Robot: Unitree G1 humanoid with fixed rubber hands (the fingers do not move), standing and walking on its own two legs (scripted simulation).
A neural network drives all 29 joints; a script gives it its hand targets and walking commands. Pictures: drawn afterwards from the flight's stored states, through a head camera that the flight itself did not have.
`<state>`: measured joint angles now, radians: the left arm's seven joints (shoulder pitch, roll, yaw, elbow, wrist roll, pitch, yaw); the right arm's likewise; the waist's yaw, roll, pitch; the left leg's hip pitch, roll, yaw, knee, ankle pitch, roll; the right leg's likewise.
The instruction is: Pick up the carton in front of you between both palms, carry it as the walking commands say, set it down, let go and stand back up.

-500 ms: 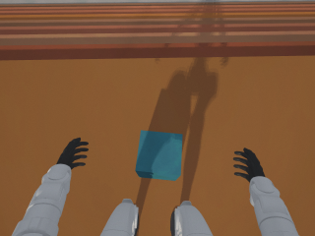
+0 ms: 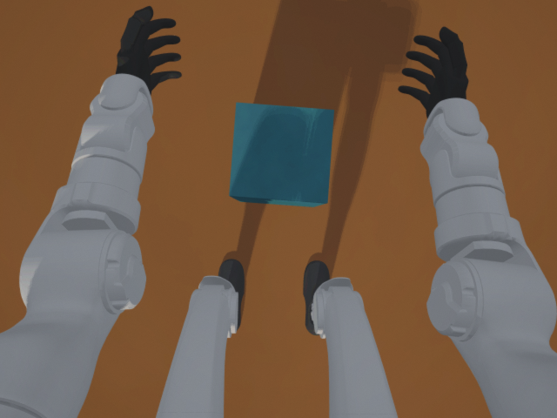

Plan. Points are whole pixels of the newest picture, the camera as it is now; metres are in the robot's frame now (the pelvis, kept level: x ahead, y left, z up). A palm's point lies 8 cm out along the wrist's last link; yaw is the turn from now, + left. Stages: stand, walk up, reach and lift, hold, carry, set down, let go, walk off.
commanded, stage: reach and lift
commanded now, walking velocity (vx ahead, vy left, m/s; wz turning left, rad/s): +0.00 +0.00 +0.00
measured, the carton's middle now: (280, 162) +0.50 -0.01 -0.52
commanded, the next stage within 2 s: none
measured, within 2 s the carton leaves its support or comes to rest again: leaves its support in 1.74 s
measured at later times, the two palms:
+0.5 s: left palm (182, 141) +0.50 +0.19 -0.34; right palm (384, 154) +0.48 -0.21 -0.33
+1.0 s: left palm (202, 151) +0.51 +0.17 -0.46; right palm (364, 159) +0.49 -0.20 -0.46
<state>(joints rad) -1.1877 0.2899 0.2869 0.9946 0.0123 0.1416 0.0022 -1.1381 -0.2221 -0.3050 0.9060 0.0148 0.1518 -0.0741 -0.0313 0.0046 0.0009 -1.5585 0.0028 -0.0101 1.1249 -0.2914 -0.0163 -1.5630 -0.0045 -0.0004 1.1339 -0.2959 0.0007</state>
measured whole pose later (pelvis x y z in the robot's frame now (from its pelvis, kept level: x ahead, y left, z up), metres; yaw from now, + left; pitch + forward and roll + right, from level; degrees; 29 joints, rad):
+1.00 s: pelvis -0.03 +0.00 -0.28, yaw -1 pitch +38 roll +0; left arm -1.39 0.40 -0.01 1.13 -0.29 0.00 0.12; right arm -1.38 -0.37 -0.04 1.12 0.31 -0.01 -0.14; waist -0.02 -0.01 0.35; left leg -2.31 -0.01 -0.03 2.18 -0.54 -0.03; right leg -2.31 0.01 0.00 2.18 -0.53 0.00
